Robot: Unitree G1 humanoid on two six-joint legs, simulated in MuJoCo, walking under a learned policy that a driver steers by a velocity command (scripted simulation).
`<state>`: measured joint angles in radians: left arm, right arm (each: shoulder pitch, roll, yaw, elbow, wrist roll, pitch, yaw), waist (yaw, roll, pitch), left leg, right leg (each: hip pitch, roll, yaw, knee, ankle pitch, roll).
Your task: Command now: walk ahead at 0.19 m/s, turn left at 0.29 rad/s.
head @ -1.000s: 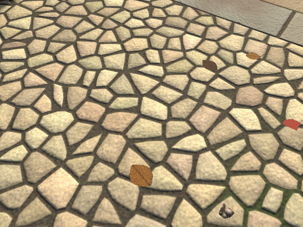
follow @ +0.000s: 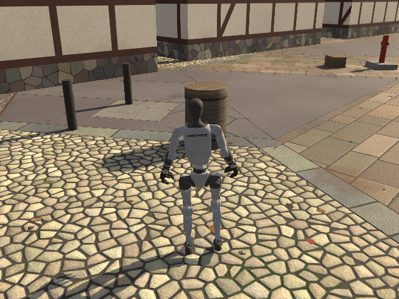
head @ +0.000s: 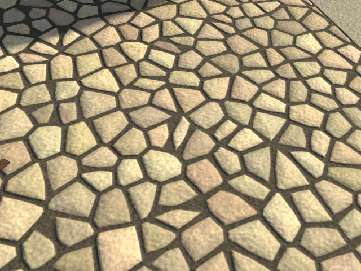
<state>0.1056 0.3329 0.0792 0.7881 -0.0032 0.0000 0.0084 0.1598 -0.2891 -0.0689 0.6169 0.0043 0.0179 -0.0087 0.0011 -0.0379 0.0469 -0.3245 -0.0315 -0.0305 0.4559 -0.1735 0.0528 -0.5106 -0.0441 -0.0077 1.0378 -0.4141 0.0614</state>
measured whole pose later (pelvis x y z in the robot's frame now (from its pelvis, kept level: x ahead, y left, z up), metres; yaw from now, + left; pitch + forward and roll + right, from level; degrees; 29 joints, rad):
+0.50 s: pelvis +0.06 -0.02 -0.01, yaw -7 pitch +2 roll +1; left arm 0.13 0.30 0.06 0.71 -0.02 0.01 0.00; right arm 0.19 -0.28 -0.08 0.68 -0.01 0.00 -0.04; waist 0.00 -0.04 0.03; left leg -0.26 -0.02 0.03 0.59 -0.36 0.01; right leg -0.37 0.03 0.12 0.65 -0.30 0.00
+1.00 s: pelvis +0.06 -0.07 +0.00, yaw -24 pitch +3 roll +1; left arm 0.20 0.29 0.07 0.63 -0.01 0.01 0.00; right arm 0.14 -0.32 -0.09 0.68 -0.01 -0.01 -0.03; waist 0.02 0.03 0.03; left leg -0.53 0.03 -0.03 1.05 -0.38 -0.05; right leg -0.33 0.05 0.05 0.47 -0.19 -0.07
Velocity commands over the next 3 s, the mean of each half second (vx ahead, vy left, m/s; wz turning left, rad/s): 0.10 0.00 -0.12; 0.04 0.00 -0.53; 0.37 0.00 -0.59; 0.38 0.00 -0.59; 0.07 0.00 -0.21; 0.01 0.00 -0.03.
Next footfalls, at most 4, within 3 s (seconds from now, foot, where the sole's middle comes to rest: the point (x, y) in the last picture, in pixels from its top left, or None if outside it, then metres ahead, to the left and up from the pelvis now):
0.20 right None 0.10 -0.15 -0.78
0.80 right None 0.09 -0.17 -0.78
1.26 left None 0.24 0.00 -0.78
1.72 right None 0.29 -0.42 -0.78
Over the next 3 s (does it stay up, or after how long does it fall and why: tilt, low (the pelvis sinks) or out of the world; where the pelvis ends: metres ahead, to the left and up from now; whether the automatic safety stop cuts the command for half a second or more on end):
stays up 0.39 -0.45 -0.01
